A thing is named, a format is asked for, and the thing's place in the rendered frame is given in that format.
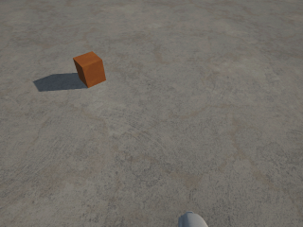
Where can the robot right thigh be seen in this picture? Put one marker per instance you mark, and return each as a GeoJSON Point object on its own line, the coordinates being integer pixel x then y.
{"type": "Point", "coordinates": [191, 220]}

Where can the carton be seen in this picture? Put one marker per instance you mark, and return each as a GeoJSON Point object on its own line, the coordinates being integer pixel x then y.
{"type": "Point", "coordinates": [90, 69]}

